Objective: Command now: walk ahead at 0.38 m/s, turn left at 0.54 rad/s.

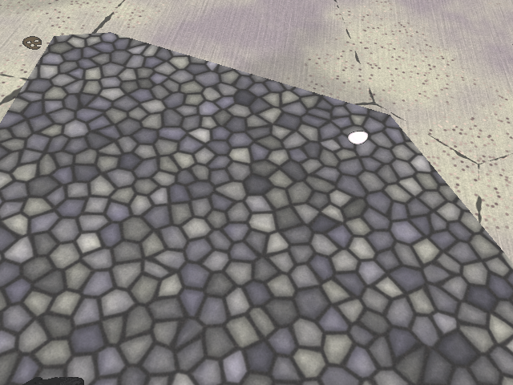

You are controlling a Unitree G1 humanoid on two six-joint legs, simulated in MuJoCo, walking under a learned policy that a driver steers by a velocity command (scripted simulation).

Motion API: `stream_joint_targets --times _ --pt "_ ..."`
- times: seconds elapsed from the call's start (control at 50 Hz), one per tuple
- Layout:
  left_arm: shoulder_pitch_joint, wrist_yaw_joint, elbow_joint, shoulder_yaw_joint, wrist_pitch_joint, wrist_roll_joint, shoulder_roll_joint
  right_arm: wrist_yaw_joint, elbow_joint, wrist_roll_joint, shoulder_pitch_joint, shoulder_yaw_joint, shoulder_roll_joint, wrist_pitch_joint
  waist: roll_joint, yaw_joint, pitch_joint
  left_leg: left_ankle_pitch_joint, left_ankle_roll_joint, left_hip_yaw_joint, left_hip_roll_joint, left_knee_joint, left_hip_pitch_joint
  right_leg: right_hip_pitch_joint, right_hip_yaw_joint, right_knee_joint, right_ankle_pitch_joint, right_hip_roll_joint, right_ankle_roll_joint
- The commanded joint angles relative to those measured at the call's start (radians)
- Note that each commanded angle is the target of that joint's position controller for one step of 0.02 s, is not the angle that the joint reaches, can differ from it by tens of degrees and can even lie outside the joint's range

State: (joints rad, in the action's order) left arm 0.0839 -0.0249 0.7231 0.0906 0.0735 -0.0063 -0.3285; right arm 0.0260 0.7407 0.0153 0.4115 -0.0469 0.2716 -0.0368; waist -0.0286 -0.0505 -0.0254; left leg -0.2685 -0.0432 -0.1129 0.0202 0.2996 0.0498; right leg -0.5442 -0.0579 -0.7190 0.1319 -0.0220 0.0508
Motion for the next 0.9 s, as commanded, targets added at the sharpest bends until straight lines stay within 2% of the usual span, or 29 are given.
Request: stream_joint_targets --times 0.02,0.06,0.1,0.14,0.16,0.18,0.2,0.22,0.24,0.26,0.28,0.3,0.34,0.4,0.46,0.52,0.56,0.6,0.62,0.64,0.66,0.68,0.7,0.72,0.76,0.78,0.8,0.86,0.9 --pt "-0.189 -0.01 -0.112 -0.008 0.031 -0.009 -0.031 0.007 -0.063 0.007 0.002 -0.062 0.213 -0.009 0.16 -0.036 -0.057 0.054 -0.16 -0.18 -0.182 -0.107 0.063 -0.022 0.032 0.134 -0.058 0.037 0.024" --pt "-0.191 -0.015 -0.119 -0.006 0.037 -0.015 -0.046 0.005 -0.062 0.015 0.011 -0.065 0.216 -0.004 0.166 -0.034 -0.059 0.042 -0.152 -0.213 -0.194 -0.084 0.088 0.039 0.023 0.181 -0.06 0.039 0.017" --pt "-0.151 -0.015 -0.115 0.005 0.046 -0.02 -0.078 0.004 -0.067 0.016 -0.007 -0.068 0.22 -0.002 0.193 -0.005 -0.049 0.065 -0.135 -0.258 -0.216 -0.055 0.086 0.109 0.009 0.206 -0.043 0.035 -0.002" --pt "-0.035 -0.009 -0.088 0.023 0.054 -0.021 -0.113 0.002 -0.079 0.012 -0.039 -0.063 0.199 0.003 0.207 0.065 -0.006 0.175 -0.103 -0.261 -0.197 0.045 0.098 0.256 0.026 0.255 -0.021 0.042 -0.04" --pt "0.078 0.001 -0.063 0.04 0.057 -0.016 -0.146 -0.001 -0.088 0.003 -0.046 -0.051 0.162 0.002 0.187 0.12 0.074 0.247 -0.069 -0.222 -0.136 0.196 0.142 0.428 0.013 0.275 -0.022 0.017 -0.073" --pt "0.254 0.011 -0.045 0.054 0.056 0.002 -0.206 -0.002 -0.116 -0.02 -0.044 -0.025 0.09 0.003 0.053 0.184 0.25 0.099 -0.028 -0.143 -0.058 0.511 0.273 0.698 -0.181 0.273 0.107 -0.169 -0.139" --pt "0.302 0.001 -0.019 0.063 0.047 0.025 -0.278 0.002 -0.166 0.019 0.065 -0.006 0.018 -0.009 -0.336 0.104 0.34 -0.347 0.022 -0.062 0.065 0.824 0.593 0.899 -0.693 0.441 0.413 -0.376 -0.276" --pt "0.244 -0.004 -0.031 0.036 0.048 0.015 -0.167 0.003 -0.128 0.044 0.057 -0.032 0.139 -0.01 -0.22 0.107 0.227 -0.291 0.03 -0.092 -0.011 0.969 0.7 0.812 -0.717 0.494 0.561 -0.381 -0.272" --pt "0.199 0.001 -0.035 0.019 0.043 0.005 -0.106 0.0 -0.128 0.036 -0.027 -0.044 0.182 -0.008 -0.139 0.115 0.112 -0.195 0.024 -0.062 -0.048 0.982 0.718 0.698 -0.544 0.487 0.47 -0.343 -0.245" --pt "0.17 0.002 -0.029 0.01 0.039 0.008 -0.082 0.0 -0.122 0.021 -0.066 -0.041 0.166 -0.008 -0.064 0.102 0.061 -0.122 0.024 -0.042 -0.082 0.96 0.68 0.6 -0.407 0.486 0.308 -0.293 -0.231" --pt "0.156 0.003 -0.017 0.004 0.036 0.013 -0.059 -0.004 -0.129 0.01 -0.098 -0.04 0.148 -0.012 -0.052 0.093 0.027 -0.075 0.022 -0.043 -0.1 0.919 0.661 0.533 -0.325 0.5 0.199 -0.255 -0.23" --pt "0.151 0.007 -0.01 -0.002 0.038 0.021 -0.05 -0.012 -0.131 0.012 -0.103 -0.037 0.129 -0.011 -0.063 0.078 0.019 -0.044 0.019 -0.04 -0.116 0.896 0.622 0.488 -0.257 0.523 0.139 -0.228 -0.226" --pt "0.162 0.009 0.009 -0.001 0.049 0.013 -0.051 -0.02 -0.134 0.016 -0.111 -0.028 0.096 -0.007 -0.075 0.067 0.007 -0.036 0.025 -0.022 -0.118 0.838 0.612 0.456 -0.193 0.557 0.057 -0.222 -0.255" --pt "0.177 0.011 0.036 0.005 0.052 -0.002 -0.084 -0.026 -0.163 -0.003 -0.191 -0.012 0.07 -0.009 -0.038 0.066 -0.03 0.022 0.043 0.002 -0.125 0.681 0.664 0.451 -0.124 0.596 -0.042 -0.233 -0.284" --pt "0.183 0.015 0.051 0.007 0.042 -0.01 -0.11 -0.044 -0.18 -0.006 -0.275 0.005 0.05 -0.028 -0.033 0.089 -0.04 0.176 0.047 0.061 -0.128 0.486 0.616 0.439 -0.025 0.604 -0.126 -0.2 -0.264" --pt "0.251 0.014 0.08 0.007 0.029 -0.025 -0.133 -0.058 -0.208 0.001 -0.378 0.01 0.05 -0.04 -0.031 0.127 -0.053 0.249 0.04 0.104 -0.101 0.346 0.539 0.446 0.003 0.591 -0.151 -0.198 -0.241" --pt "0.286 0.015 0.101 0.008 0.015 -0.032 -0.148 -0.064 -0.229 0.005 -0.413 0.002 0.07 -0.046 -0.038 0.119 -0.062 0.226 0.023 0.099 -0.083 0.283 0.519 0.496 -0.022 0.563 -0.194 -0.228 -0.228" --pt "0.288 0.018 0.108 0.012 0.0 -0.031 -0.169 -0.067 -0.225 0.004 -0.374 -0.015 0.105 -0.052 -0.051 0.077 -0.034 0.184 0.0 0.106 -0.055 0.231 0.431 0.54 -0.035 0.487 -0.32 -0.239 -0.206" --pt "0.273 0.021 0.107 0.011 -0.006 -0.031 -0.174 -0.063 -0.201 0.001 -0.287 -0.032 0.131 -0.053 -0.048 0.016 0.022 0.194 -0.021 0.126 -0.029 0.193 0.291 0.526 -0.009 0.375 -0.451 -0.215 -0.185" --pt "0.276 0.022 0.104 0.0 -0.007 -0.024 -0.151 -0.053 -0.159 -0.004 -0.143 -0.058 0.173 -0.05 -0.038 -0.056 0.119 0.206 -0.044 0.135 -0.023 0.192 0.066 0.452 0.024 0.194 -0.491 -0.164 -0.155" --pt "0.277 0.022 0.073 -0.029 -0.004 0.006 -0.079 -0.037 -0.133 -0.02 0.034 -0.08 0.249 -0.04 0.069 -0.122 0.279 0.199 -0.1 -0.062 -0.22 0.232 -0.233 0.249 0.06 -0.121 -0.198 -0.1 -0.112" --pt "0.405 0.021 0.055 -0.061 0.009 -0.008 0.038 -0.037 -0.133 -0.038 0.045 -0.083 0.306 -0.035 0.333 -0.039 0.419 -0.049 -0.229 -0.52 -0.449 0.095 -0.442 -0.054 0.024 -0.444 0.435 0.053 -0.06" --pt "0.348 0.019 0.07 -0.032 0.016 -0.036 -0.081 -0.04 -0.138 -0.032 0.027 -0.059 0.205 -0.037 0.225 -0.075 0.354 -0.15 -0.21 -0.564 -0.426 0.016 -0.367 -0.144 -0.08 -0.56 0.435 0.016 -0.063" --pt "0.274 0.018 0.042 -0.018 0.016 -0.051 -0.115 -0.041 -0.129 -0.02 -0.029 -0.045 0.163 -0.041 0.198 -0.059 0.209 -0.118 -0.178 -0.401 -0.4 0.004 -0.262 -0.206 -0.059 -0.578 0.348 -0.026 -0.07" --pt "0.21 0.025 0.036 -0.015 0.006 -0.025 -0.093 -0.047 -0.117 -0.022 -0.135 -0.029 0.103 -0.052 0.12 -0.003 0.077 0.066 -0.141 -0.188 -0.308 -0.055 -0.048 -0.149 -0.043 -0.499 0.206 -0.091 -0.069" --pt "0.248 0.023 0.04 -0.014 -0.007 -0.028 -0.074 -0.046 -0.112 -0.029 -0.162 -0.03 0.101 -0.062 0.169 0.035 0.076 0.121 -0.147 -0.13 -0.306 -0.088 0.014 -0.085 -0.053 -0.485 0.16 -0.113 -0.059" --pt "0.261 0.023 0.047 -0.017 -0.02 -0.03 -0.056 -0.046 -0.104 -0.03 -0.18 -0.032 0.087 -0.073 0.153 0.047 0.064 0.163 -0.155 -0.087 -0.296 -0.119 0.053 -0.053 -0.049 -0.474 0.143 -0.118 -0.051" --pt "0.214 0.025 0.026 -0.018 -0.047 -0.025 -0.027 -0.039 -0.072 -0.027 -0.2 -0.042 0.099 -0.091 0.1 0.065 0.001 0.264 -0.159 0.036 -0.295 -0.17 0.092 -0.097 -0.057 -0.406 0.083 -0.119 -0.034" --pt "0.162 0.019 0.002 -0.022 -0.049 -0.019 -0.017 -0.03 -0.051 -0.03 -0.182 -0.05 0.118 -0.09 0.082 0.054 -0.023 0.295 -0.156 0.103 -0.289 -0.182 0.07 -0.137 -0.06 -0.3 -0.006 -0.118 -0.028"
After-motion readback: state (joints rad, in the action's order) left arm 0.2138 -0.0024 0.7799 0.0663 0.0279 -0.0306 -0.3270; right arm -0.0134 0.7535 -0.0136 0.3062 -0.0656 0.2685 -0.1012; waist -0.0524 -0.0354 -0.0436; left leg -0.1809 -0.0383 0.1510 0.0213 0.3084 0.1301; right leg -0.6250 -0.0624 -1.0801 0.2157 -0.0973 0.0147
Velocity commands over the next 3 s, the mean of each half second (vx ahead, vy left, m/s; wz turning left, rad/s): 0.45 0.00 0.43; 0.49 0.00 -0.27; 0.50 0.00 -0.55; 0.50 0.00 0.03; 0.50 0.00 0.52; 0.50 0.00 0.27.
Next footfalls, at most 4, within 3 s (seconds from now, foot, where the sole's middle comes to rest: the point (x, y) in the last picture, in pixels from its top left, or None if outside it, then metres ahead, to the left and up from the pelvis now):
0.16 right None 0.23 -0.15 -0.79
0.64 left None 0.47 0.17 -0.79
1.18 right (257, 285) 0.77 -0.06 -0.79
1.68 left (216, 197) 1.09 0.06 -0.79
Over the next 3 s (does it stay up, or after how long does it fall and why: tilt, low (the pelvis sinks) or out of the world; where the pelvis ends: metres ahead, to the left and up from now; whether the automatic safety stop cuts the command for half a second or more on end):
stays up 1.57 0.00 0.00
